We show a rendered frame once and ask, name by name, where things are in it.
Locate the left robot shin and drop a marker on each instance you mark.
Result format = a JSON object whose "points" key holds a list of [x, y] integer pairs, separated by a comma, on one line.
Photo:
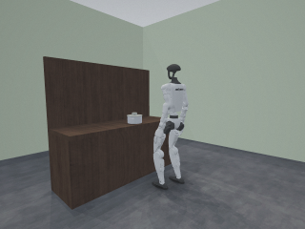
{"points": [[159, 164]]}

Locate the robot left upper arm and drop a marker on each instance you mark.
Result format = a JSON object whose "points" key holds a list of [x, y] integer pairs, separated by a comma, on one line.
{"points": [[166, 94]]}

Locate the robot right forearm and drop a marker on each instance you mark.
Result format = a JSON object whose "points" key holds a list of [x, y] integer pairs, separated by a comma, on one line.
{"points": [[183, 113]]}

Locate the robot left forearm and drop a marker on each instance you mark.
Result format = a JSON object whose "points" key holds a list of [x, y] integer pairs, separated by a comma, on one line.
{"points": [[164, 116]]}

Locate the left robot hand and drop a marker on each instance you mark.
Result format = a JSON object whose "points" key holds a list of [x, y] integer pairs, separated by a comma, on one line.
{"points": [[158, 133]]}

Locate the lid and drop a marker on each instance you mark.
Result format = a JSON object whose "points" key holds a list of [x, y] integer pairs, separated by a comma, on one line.
{"points": [[134, 115]]}

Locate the robot right upper arm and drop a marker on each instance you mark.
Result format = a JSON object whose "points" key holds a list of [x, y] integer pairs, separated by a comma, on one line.
{"points": [[185, 97]]}

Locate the pot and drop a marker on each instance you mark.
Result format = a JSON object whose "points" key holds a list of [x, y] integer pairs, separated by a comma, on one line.
{"points": [[134, 119]]}

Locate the table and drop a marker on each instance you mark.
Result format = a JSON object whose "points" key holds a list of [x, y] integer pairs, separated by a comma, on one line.
{"points": [[93, 149]]}

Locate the robot right foot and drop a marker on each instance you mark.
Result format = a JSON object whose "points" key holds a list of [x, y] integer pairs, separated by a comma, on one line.
{"points": [[179, 180]]}

